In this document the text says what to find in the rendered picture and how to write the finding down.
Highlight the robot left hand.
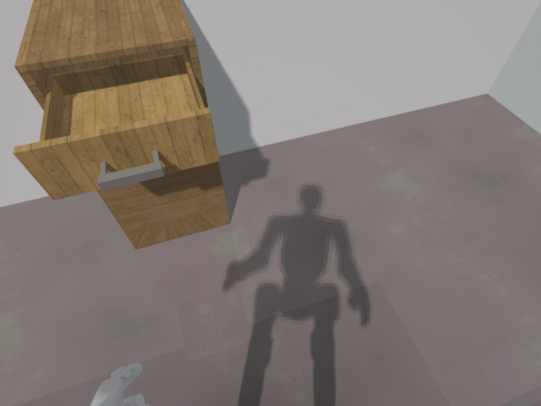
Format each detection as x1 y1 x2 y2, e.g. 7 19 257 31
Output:
90 364 150 406

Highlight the handle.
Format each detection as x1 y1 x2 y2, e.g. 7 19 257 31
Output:
97 150 164 190

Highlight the drawer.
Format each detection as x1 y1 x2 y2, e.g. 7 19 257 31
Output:
14 52 220 200

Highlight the cabinet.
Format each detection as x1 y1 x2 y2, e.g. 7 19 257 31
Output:
14 0 230 250

